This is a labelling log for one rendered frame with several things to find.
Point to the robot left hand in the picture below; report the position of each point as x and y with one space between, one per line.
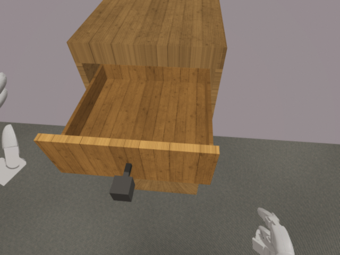
12 163

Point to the handle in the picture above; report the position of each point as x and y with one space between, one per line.
123 186

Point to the cabinet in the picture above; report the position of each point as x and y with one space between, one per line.
168 33

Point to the robot right hand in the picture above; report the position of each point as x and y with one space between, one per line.
276 240

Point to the drawer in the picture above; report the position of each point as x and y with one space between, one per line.
158 119

